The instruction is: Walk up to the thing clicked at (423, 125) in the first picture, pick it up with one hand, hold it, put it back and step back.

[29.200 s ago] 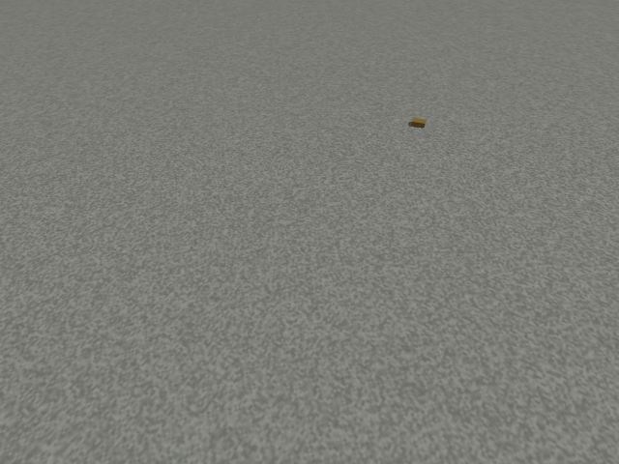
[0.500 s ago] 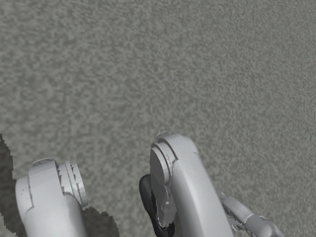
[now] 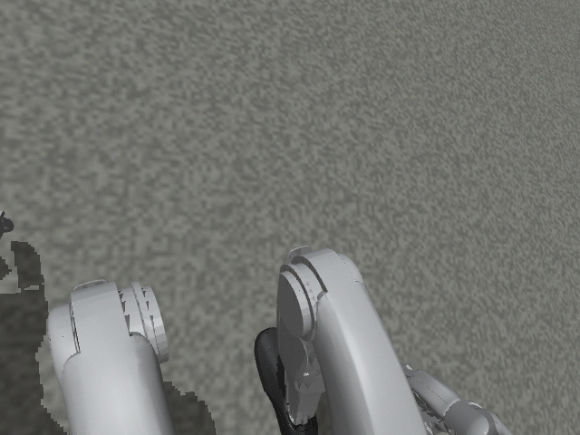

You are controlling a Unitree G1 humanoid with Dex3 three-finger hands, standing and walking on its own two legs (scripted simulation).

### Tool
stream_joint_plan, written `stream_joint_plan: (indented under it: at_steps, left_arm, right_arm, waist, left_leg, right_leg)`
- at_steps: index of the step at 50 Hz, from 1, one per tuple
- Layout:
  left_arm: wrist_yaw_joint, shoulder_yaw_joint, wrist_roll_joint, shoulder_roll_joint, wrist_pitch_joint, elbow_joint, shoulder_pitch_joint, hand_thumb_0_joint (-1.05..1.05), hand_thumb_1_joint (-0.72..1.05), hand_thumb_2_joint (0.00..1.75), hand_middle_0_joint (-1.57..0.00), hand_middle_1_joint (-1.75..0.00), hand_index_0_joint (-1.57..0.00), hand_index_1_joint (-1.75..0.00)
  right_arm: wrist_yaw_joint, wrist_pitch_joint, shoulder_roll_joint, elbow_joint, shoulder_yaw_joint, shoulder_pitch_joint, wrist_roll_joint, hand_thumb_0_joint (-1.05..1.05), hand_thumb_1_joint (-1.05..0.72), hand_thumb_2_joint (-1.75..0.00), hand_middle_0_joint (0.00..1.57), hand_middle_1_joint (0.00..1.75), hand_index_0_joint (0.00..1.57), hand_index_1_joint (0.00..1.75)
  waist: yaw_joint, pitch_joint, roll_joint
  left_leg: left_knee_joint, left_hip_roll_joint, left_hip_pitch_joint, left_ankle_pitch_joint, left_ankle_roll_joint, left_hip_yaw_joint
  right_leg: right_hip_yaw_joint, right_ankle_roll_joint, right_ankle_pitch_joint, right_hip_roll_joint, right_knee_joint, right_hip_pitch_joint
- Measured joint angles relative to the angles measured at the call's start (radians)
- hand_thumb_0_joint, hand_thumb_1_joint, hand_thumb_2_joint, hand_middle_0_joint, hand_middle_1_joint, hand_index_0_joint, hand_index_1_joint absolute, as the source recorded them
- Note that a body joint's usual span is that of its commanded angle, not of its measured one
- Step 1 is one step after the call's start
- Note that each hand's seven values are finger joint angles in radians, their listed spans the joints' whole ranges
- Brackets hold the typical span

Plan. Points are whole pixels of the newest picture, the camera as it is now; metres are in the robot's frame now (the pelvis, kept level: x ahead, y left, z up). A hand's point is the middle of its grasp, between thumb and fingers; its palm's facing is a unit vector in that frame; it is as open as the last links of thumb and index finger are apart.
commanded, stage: close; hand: left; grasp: from above
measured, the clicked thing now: out of the picture +0.38 +0.36 -0.26
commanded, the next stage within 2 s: go down in 1.42 s
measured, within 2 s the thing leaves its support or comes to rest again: neither
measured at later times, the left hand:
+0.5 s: hand out of the picture +0.36 +0.37 -0.24, palm faces -0.54 -0.19 -0.82, open 11.4 cm
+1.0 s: hand out of the picture +0.36 +0.35 -0.23, palm faces -0.39 -0.07 -0.92, open 10.8 cm
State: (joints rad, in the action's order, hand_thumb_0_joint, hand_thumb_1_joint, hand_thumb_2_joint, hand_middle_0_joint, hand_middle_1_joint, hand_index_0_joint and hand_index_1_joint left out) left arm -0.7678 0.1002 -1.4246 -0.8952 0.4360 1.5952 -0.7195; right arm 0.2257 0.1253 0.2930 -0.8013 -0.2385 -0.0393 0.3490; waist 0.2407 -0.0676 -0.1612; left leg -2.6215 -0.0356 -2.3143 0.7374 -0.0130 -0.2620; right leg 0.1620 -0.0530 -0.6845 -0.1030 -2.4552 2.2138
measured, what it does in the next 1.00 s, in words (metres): stands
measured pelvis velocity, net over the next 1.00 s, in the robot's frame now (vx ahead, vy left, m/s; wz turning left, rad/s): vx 0.00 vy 0.01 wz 0.00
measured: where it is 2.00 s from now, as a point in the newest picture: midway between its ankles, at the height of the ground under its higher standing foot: outside the picture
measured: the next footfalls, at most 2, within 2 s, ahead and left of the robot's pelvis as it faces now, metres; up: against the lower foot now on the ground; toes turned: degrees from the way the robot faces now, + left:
none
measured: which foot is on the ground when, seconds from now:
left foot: down 0.00-1.00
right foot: down 0.00-1.00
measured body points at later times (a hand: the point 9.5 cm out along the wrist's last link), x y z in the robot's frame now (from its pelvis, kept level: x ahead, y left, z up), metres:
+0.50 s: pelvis +0.01 +0.00 +0.00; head +0.26 +0.13 +0.35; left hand +0.39 +0.38 -0.19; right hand +0.11 -0.25 -0.08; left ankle +0.06 +0.13 -0.25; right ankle +0.11 -0.12 -0.25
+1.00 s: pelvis +0.00 +0.01 +0.00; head +0.21 +0.15 +0.37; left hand +0.38 +0.35 -0.18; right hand +0.15 -0.26 -0.06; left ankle +0.06 +0.13 -0.25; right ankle +0.11 -0.12 -0.25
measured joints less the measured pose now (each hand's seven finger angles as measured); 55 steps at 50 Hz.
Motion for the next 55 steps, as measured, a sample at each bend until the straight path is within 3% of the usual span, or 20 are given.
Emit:
stream_joint_plan:
  at_steps: [2, 5, 8, 11, 16, 20, 23, 26, 29, 34, 37, 41, 45, 49, 51, 55]
  left_arm:
    - [-0.031, -0.021, 0.003, 0.014, -0.048, 0.019, -0.008, 0.0, -0.15, 0.75, -0.23, -0.87, -0.28, -0.82]
    - [-0.049, -0.042, 0.038, 0.04, -0.121, 0.036, -0.031, 0.0, -0.12, 0.71, -0.25, -0.86, -0.3, -0.81]
    - [-0.025, -0.057, 0.083, 0.057, -0.178, 0.046, -0.069, 0.0, -0.1, 0.68, -0.26, -0.85, -0.32, -0.79]
    - [0.031, -0.035, 0.114, 0.045, -0.203, 0.055, -0.107, 0.0, -0.08, 0.65, -0.27, -0.85, -0.34, -0.78]
    - [0.135, 0.054, 0.158, -0.035, -0.198, 0.075, -0.145, 0.0, -0.05, 0.63, -0.29, -0.84, -0.37, -0.77]
    - [0.21, 0.066, 0.187, -0.064, -0.151, 0.016, -0.118, 0.0, -0.03, 0.61, -0.3, -0.84, -0.37, -0.77]
    - [0.262, 0.061, 0.182, -0.074, -0.1, -0.033, -0.086, 0.0, -0.03, 0.6, -0.31, -0.84, -0.37, -0.77]
    - [0.28, 0.063, 0.18, -0.075, -0.045, -0.046, -0.054, 0.0, -0.03, 0.61, -0.31, -0.83, -0.37, -0.76]
    - [0.265, 0.084, 0.162, -0.071, 0.023, -0.048, -0.023, 0.0, -0.03, 0.62, -0.31, -0.81, -0.38, -0.75]
    - [0.178, 0.059, 0.077, -0.054, 0.082, -0.044, 0.0, 0.0, -0.02, 0.62, -0.32, -0.78, -0.38, -0.72]
    - [0.094, 0.039, 0.036, -0.032, 0.071, -0.04, 0.011, 0.0, -0.01, 0.61, -0.34, -0.76, -0.4, -0.7]
    - [-0.008, 0.001, 0.0, -0.005, 0.0, -0.009, 0.01, 0.0, 0.03, 0.58, -0.36, -0.73, -0.42, -0.67]
    - [-0.048, -0.048, 0.036, 0.032, -0.104, 0.025, -0.014, 0.0, 0.05, 0.54, -0.38, -0.71, -0.45, -0.65]
    - [-0.02, -0.066, 0.095, 0.056, -0.18, 0.046, -0.065, 0.0, 0.06, 0.52, -0.39, -0.72, -0.46, -0.64]
    - [0.017, -0.048, 0.112, 0.047, -0.196, 0.056, -0.095, 0.0, 0.07, 0.52, -0.39, -0.72, -0.46, -0.65]
    - [0.096, 0.032, 0.143, -0.018, -0.201, 0.079, -0.142, 0.0, 0.07, 0.51, -0.38, -0.74, -0.47, -0.66]
  right_arm:
    - [0.004, 0.018, 0.003, -0.004, 0.014, -0.006, -0.004, 0.0, -0.88, -0.89, 0.2, 0.3, 0.2, 0.3]
    - [0.012, 0.047, 0.012, -0.008, 0.03, -0.011, -0.013, 0.0, -0.88, -0.89, 0.2, 0.3, 0.2, 0.3]
    - [0.022, 0.075, 0.02, -0.006, 0.037, -0.009, -0.025, 0.0, -0.88, -0.89, 0.2, 0.3, 0.2, 0.3]
    - [0.032, 0.096, 0.025, 0.013, 0.033, 0.0, -0.042, 0.0, -0.88, -0.89, 0.2, 0.3, 0.2, 0.3]
    - [0.029, 0.108, 0.021, 0.055, 0.024, 0.02, -0.051, 0.0, -0.88, -0.89, 0.2, 0.3, 0.2, 0.3]
    - [0.023, 0.086, 0.018, 0.059, 0.018, 0.045, -0.05, 0.0, -0.89, -0.89, 0.2, 0.3, 0.2, 0.3]
    - [0.024, 0.059, 0.016, 0.056, 0.002, 0.055, -0.046, 0.0, -0.89, -0.89, 0.2, 0.3, 0.2, 0.3]
    - [0.02, 0.032, 0.012, 0.056, -0.012, 0.054, -0.046, 0.0, -0.89, -0.89, 0.2, 0.3, 0.2, 0.3]
    - [0.011, 0.006, 0.008, 0.065, -0.025, 0.049, -0.044, 0.0, -0.89, -0.89, 0.2, 0.3, 0.2, 0.3]
    - [-0.003, -0.018, 0.002, 0.052, -0.032, 0.032, -0.018, 0.0, -0.88, -0.89, 0.2, 0.3, 0.2, 0.3]
    - [-0.009, -0.022, 0.002, 0.025, -0.027, 0.013, -0.002, 0.0, -0.88, -0.89, 0.2, 0.3, 0.2, 0.3]
    - [-0.013, -0.007, 0.005, 0.0, 0.0, -0.005, 0.003, 0.0, -0.88, -0.89, 0.2, 0.3, 0.2, 0.3]
    - [-0.003, 0.032, 0.016, -0.008, 0.029, -0.012, -0.007, 0.0, -0.88, -0.89, 0.2, 0.3, 0.2, 0.3]
    - [0.014, 0.072, 0.028, 0.0, 0.036, -0.007, -0.028, 0.0, -0.88, -0.89, 0.2, 0.3, 0.2, 0.3]
    - [0.023, 0.087, 0.03, 0.015, 0.032, -0.003, -0.04, 0.0, -0.88, -0.89, 0.2, 0.3, 0.2, 0.3]
    - [0.028, 0.103, 0.023, 0.052, 0.021, 0.008, -0.05, 0.0, -0.88, -0.89, 0.2, 0.3, 0.2, 0.3]
  waist:
    - [0.004, 0.013, 0.0]
    - [0.006, 0.025, 0.007]
    - [0.007, 0.025, 0.016]
    - [0.014, 0.014, 0.022]
    - [0.042, -0.031, 0.021]
    - [0.035, -0.059, 0.026]
    - [0.024, -0.071, 0.032]
    - [0.015, -0.079, 0.037]
    - [0.007, -0.083, 0.034]
    - [0.0, -0.064, 0.009]
    - [-0.002, -0.041, -0.003]
    - [0.001, -0.005, -0.011]
    - [0.005, 0.025, 0.002]
    - [0.006, 0.03, 0.019]
    - [0.012, 0.021, 0.021]
    - [0.038, -0.017, 0.015]
  left_leg:
    - [0.0, -0.002, -0.01, -0.005, 0.005, 0.007]
    - [0.003, -0.002, -0.029, -0.015, 0.014, 0.019]
    - [0.006, 0.001, -0.046, -0.021, 0.022, 0.028]
    - [0.007, 0.004, -0.055, -0.02, 0.025, 0.03]
    - [0.008, 0.019, -0.057, -0.014, 0.015, 0.019]
    - [0.011, 0.028, -0.044, -0.001, 0.0, 0.009]
    - [0.015, 0.03, -0.027, 0.008, -0.008, 0.001]
    - [0.016, 0.026, -0.011, 0.012, -0.011, -0.006]
    - [0.017, 0.021, 0.001, 0.008, -0.012, -0.013]
    - [0.012, 0.013, 0.012, -0.003, -0.013, -0.011]
    - [0.006, 0.006, 0.014, -0.005, -0.012, -0.007]
    - [0.004, -0.004, 0.009, -0.006, -0.004, 0.003]
    - [0.008, -0.006, -0.016, -0.014, 0.013, 0.021]
    - [0.013, -0.002, -0.043, -0.019, 0.03, 0.034]
    - [0.012, 0.001, -0.05, -0.019, 0.033, 0.035]
    - [0.011, 0.016, -0.056, -0.018, 0.025, 0.026]
  right_leg:
    - [-0.005, 0.001, 0.004, -0.002, -0.002, 0.01]
    - [-0.013, 0.002, 0.007, 0.0, -0.002, 0.025]
    - [-0.019, 0.003, 0.004, 0.004, -0.002, 0.035]
    - [-0.021, -0.004, -0.001, 0.007, -0.001, 0.041]
    - [-0.013, -0.01, -0.016, 0.018, -0.001, 0.033]
    - [-0.005, -0.01, -0.032, 0.026, 0.001, 0.02]
    - [0.001, -0.01, -0.039, 0.028, 0.004, 0.006]
    - [0.006, -0.01, -0.036, 0.024, 0.008, -0.006]
    - [0.011, -0.009, -0.023, 0.018, 0.014, -0.014]
    - [0.008, -0.008, -0.002, 0.01, 0.009, -0.014]
    - [0.005, -0.006, 0.006, 0.003, 0.003, -0.01]
    - [-0.003, -0.002, 0.012, -0.004, 0.0, 0.0]
    - [-0.015, 0.002, 0.01, -0.003, 0.003, 0.017]
    - [-0.023, 0.003, 0.002, 0.002, 0.007, 0.03]
    - [-0.023, 0.001, -0.002, 0.005, 0.007, 0.033]
    - [-0.016, -0.005, -0.012, 0.016, 0.006, 0.029]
